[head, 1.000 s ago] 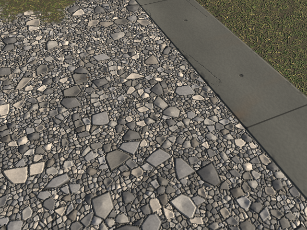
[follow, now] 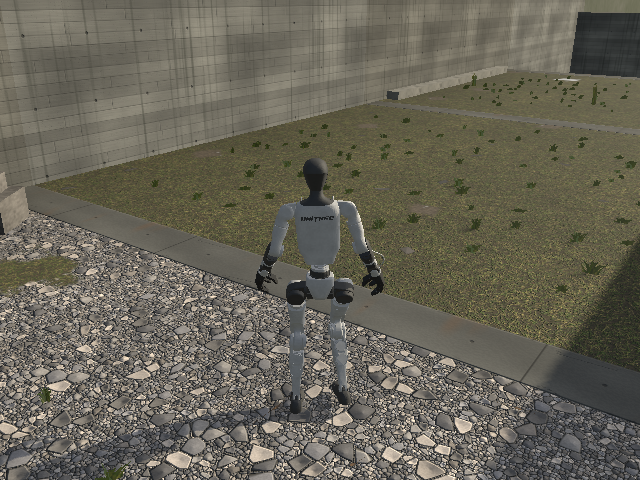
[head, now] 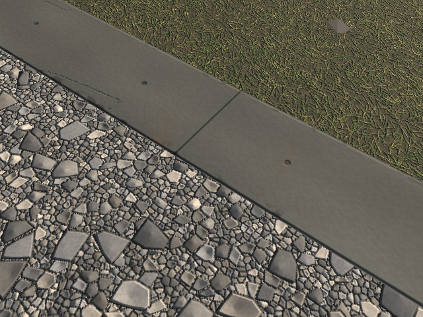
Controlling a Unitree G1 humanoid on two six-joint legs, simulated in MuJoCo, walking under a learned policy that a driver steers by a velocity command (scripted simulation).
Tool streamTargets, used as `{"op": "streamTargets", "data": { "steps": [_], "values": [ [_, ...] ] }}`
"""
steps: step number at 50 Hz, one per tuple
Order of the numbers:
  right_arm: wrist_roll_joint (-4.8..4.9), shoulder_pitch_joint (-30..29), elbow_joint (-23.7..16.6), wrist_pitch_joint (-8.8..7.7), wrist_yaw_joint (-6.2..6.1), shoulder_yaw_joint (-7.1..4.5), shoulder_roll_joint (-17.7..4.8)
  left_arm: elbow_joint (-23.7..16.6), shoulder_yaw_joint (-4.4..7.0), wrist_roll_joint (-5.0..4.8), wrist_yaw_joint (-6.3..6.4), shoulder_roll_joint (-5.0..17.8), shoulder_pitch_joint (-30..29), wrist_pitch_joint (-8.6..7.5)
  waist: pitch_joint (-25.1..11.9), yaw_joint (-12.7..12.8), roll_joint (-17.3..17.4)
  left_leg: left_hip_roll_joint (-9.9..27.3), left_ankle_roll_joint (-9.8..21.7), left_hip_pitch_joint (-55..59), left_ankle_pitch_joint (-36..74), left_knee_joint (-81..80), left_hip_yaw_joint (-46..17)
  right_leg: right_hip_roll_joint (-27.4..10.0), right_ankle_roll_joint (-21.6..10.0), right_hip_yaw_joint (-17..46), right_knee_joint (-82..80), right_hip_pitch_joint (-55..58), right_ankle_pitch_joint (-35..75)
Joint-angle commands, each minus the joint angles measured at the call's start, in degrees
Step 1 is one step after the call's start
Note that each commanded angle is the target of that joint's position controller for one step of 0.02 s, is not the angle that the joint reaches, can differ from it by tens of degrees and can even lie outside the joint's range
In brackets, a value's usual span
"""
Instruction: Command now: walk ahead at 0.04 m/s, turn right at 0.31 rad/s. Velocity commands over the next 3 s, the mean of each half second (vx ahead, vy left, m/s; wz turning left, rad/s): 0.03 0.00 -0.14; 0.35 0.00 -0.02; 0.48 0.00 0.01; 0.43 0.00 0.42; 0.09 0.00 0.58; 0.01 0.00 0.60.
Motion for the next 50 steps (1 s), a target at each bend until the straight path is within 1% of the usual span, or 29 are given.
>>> {"op": "streamTargets", "data": {
  "steps": [1,5,7,9,10,11,12,13,14,15,17,21,23,25,26,28,30,32,33,34,35,36,37,38,39,41,43,46,50],
  "values": [
    [0.63,-2.8,-3.6,-0.13,-0.4,-0.9,-7.4,-2.6,1.37,-0.09,0.05,4.1,2.2,0.09,-2.8,1.0,10.3,13.9,11.7,7.6,22.5,-6.4,-11.1,-3.0,2.8,0.0,6.2,-6.4,1.9],
    [0.37,-1.6,-2.6,0.82,-0.52,-0.92,-8.6,-4.1,-0.63,0.1,-0.46,0.5,-2.2,-0.23,-4.4,-1.1,12.6,12.4,11.5,7.4,26.4,-5.4,-6.5,-6.3,3.3,-5.8,-10.4,2.5,3.5],
    [0.59,-0.2,-2.0,1.18,-0.2,-1.18,-10.2,-4.1,-0.57,-0.19,-0.54,1.4,-2.8,-0.24,-4.7,-2.0,13.4,13.1,11.7,6.6,27.7,-4.7,-7.1,-6.3,3.0,-7.9,-17.3,7.2,5.3],
    [1.44,-0.8,-1.7,1.25,0.11,-0.77,-9.8,-2.5,-0.21,-0.18,-0.51,1.9,0.2,-0.18,-4.5,0.0,12.3,12.5,10.3,5.1,25.4,-2.7,-6.8,-5.5,1.3,-9.3,-29.9,14.0,14.8],
    [1.8,0.6,-1.0,0.99,0.25,-0.27,-8.7,-2.1,-0.03,0.14,-0.45,2.5,0.8,-0.14,-4.1,0.6,11.0,11.5,8.0,3.1,22.0,-2.0,-6.4,-5.7,-0.2,-8.6,-37.2,18.8,21.1],
    [0.89,2.5,-0.6,0.25,0.58,0.48,-7.0,-2.5,0.32,0.53,0.01,4.7,1.0,-0.04,-5.9,0.1,7.6,10.1,4.2,-0.9,16.6,-0.8,-5.4,-10.0,-1.9,-3.2,-37.0,26.3,30.8],
    [-1.4,4.8,-1.0,-0.64,1.21,1.29,-5.0,-3.0,1.03,1.03,0.59,9.0,2.0,0.35,-9.2,-2.1,-2.8,5.5,0.2,-5.0,3.0,4.5,-1.1,-18.5,-5.6,4.9,-32.4,31.7,47.9],
    [-0.81,4.2,-0.7,-0.65,0.98,1.74,-3.3,-2.3,-0.29,1.74,-0.16,4.9,-0.6,0.14,-9.8,-2.6,-7.2,4.5,-2.2,-0.9,-4.7,1.4,0.4,-20.2,-10.4,5.9,-32.5,23.9,41.3],
    [-0.7,1.8,-0.6,-0.36,0.7,1.46,-5.7,-3.0,-0.84,1.58,-1.0,2.2,-3.2,-0.47,-7.1,-1.6,-3.9,4.3,-3.5,1.1,-1.0,0.6,1.0,-16.6,-9.5,4.0,-33.0,21.2,32.9],
    [-0.54,0.5,-0.3,-0.06,0.54,1.22,-6.5,-2.2,-0.88,1.7,-1.29,1.9,-2.7,-0.91,-5.7,-0.7,-3.3,3.7,-4.0,0.6,1.9,0.8,1.6,-14.0,-7.7,2.1,-33.0,20.5,28.7],
    [-0.32,1.7,0.5,0.73,-0.06,1.01,-7.2,-1.4,-0.62,1.38,-1.5,3.5,-1.9,-1.73,-3.3,-0.6,-3.2,3.8,-4.1,0.6,4.5,0.7,1.4,-12.7,-6.3,1.4,-32.9,18.7,29.2],
    [-0.11,2.8,2.3,0.9,-0.27,1.18,-6.6,0.1,-1.11,1.1,-1.25,2.2,-1.2,-2.07,-3.3,-0.6,-1.5,4.1,-4.0,2.1,6.3,0.0,1.3,-12.0,-5.9,0.6,-32.0,18.7,32.4],
    [0.21,3.3,3.3,1.15,-0.37,1.27,-5.8,1.1,-0.82,0.72,-0.99,2.9,-0.1,-1.74,-3.8,0.0,-2.0,2.0,-3.9,1.0,-2.4,2.4,4.1,-11.7,-7.1,1.7,-34.1,18.9,15.4],
    [0.84,0.6,2.1,0.79,-0.38,1.27,-5.4,2.1,0.1,0.25,-0.81,5.8,3.0,-1.42,0.1,2.2,-5.2,0.1,-2.9,-7.3,-10.6,10.1,6.1,-16.2,-11.2,10.5,-40.4,17.8,-8.1],
    [1.23,-1.6,0.9,0.15,-0.27,1.3,-5.3,2.7,0.34,0.15,-0.76,6.6,4.9,-1.66,3.0,3.2,-7.1,0.3,-1.7,-10.9,-13.2,13.2,5.2,-19.3,-13.4,16.1,-43.8,16.4,-13.9],
    [2.15,-2.9,-0.3,-1.46,0.42,0.88,-6.2,3.4,0.47,0.3,-0.52,6.4,6.2,-3.05,4.8,3.4,-9.2,3.2,1.2,-17.6,-18.8,22.0,1.0,-24.0,-16.3,22.6,-46.6,17.9,-12.6],
    [2.6,-2.4,-0.3,-2.9,1.47,0.68,-6.7,3.0,0.47,-0.42,-0.48,5.6,4.6,-4.02,3.8,2.1,-6.4,5.3,3.7,-19.1,-19.8,21.1,-0.2,-24.8,-15.8,20.8,-46.6,20.1,-7.5],
    [2.26,0.8,1.5,-3.75,2.34,0.92,-5.8,1.9,0.59,-1.1,-0.7,5.9,0.3,-3.94,1.5,-0.5,-4.2,4.2,4.5,-8.5,-11.3,11.5,2.5,-20.6,-13.3,12.2,-45.5,15.5,0.8],
    [1.86,4.5,3.5,-3.9,2.64,0.86,-5.2,1.6,0.68,-1.37,-0.87,6.1,-1.5,-3.63,-0.1,-2.7,-3.7,2.1,4.0,0.5,-2.8,5.9,5.1,-17.9,-11.9,7.4,-43.4,11.3,4.2],
    [1.43,9.4,5.9,-3.77,2.74,0.57,-5.2,1.8,0.51,-1.14,-0.97,5.2,-1.5,-3.37,-1.7,-4.6,-2.9,-0.3,2.9,9.2,3.0,3.3,7.2,-15.5,-10.9,3.9,-39.9,6.9,4.8],
    [1.31,14.1,7.6,-3.44,2.59,0.12,-5.9,1.8,-0.21,-0.63,-1.14,2.7,-1.2,-3.48,-2.5,-6.2,-0.5,0.2,2.5,16.0,1.9,2.5,5.5,-13.1,-9.2,1.1,-34.3,2.0,4.8],
    [1.2,19.7,8.2,-3.42,2.02,-0.56,-9.0,0.9,-1.62,0.1,-1.55,-1.8,-2.0,-3.9,-3.4,-7.9,9.4,10.5,5.4,21.5,-7.1,-5.0,-9.4,-7.7,-5.1,-5.2,-17.6,-5.2,3.5],
    [0.76,21.5,7.3,-3.75,2.37,-1.83,-16.2,-2.2,-1.49,-0.65,-1.21,-1.6,-2.1,-5.0,-2.8,-7.4,19.8,23.1,14.7,22.6,-20.3,-15.2,-34.9,-2.6,-3.0,-6.9,-2.4,-16.3,-6.3],
    [0.21,16.9,6.1,-4.28,2.36,-1.05,-13.5,-1.6,-0.58,-2.5,-0.99,2.1,-1.2,-5.82,1.2,-5.4,14.2,25.1,17.5,18.3,-31.0,-17.6,-39.1,-6.7,-3.8,-2.2,6.2,-20.7,-5.9],
    [0.6,12.9,4.4,-4.65,2.13,-0.15,-10.0,-0.8,-0.18,-2.84,-1.26,3.9,-0.3,-6.35,5.1,-3.8,11.6,22.5,15.1,16.9,-30.5,-17.4,-33.5,-9.6,-4.8,-1.7,8.2,-23.7,0.9],
    [0.55,9.8,3.0,-4.72,2.19,0.64,-8.0,0.8,0.21,-1.0,-1.54,3.8,0.0,-6.84,5.1,-2.4,8.6,17.5,11.0,15.8,-16.2,-17.2,-22.3,-12.5,-4.9,-3.4,5.5,-22.4,10.8],
    [0.27,11.6,3.1,-4.42,2.13,1.22,-6.5,1.0,0.11,-0.25,-2.23,2.4,-1.0,-6.79,3.5,-2.6,8.4,13.9,9.3,15.0,-2.0,-17.5,-14.0,-13.2,-3.9,-5.4,2.4,-18.9,17.3],
    [0.33,14.3,3.8,-3.87,1.54,1.34,-7.0,-0.2,-0.48,-0.21,-2.62,0.1,-4.0,-6.48,2.6,-3.1,7.3,12.1,9.6,15.2,14.5,-17.4,-7.2,-12.7,-1.7,-8.0,-3.6,-18.5,22.8],
    [0.5,16.7,4.2,-3.17,0.57,1.46,-7.7,-2.9,-1.74,-0.72,-3.53,-2.2,-12.3,-7.02,4.6,-5.3,7.2,10.2,8.7,11.2,16.8,-19.3,-2.0,-10.8,-0.8,-10.8,-18.3,-12.4,31.6]
  ]
}}
Next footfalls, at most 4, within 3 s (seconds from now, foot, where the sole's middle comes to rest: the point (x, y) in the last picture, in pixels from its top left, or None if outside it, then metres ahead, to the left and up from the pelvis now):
0.22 right None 0.06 -0.15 -0.78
0.72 left None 0.12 0.10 -0.78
1.20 right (250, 315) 0.48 -0.13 -0.78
1.72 left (176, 227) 0.78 0.12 -0.78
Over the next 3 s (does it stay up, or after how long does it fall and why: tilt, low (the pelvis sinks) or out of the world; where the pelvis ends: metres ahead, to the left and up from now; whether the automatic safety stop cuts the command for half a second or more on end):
stays up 0.85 0.07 0.00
